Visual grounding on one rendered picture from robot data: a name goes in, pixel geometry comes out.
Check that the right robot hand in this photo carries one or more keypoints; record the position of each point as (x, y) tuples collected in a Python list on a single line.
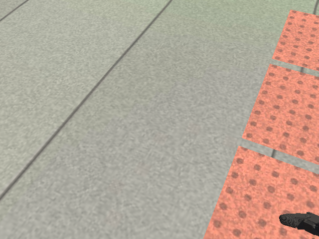
[(302, 221)]

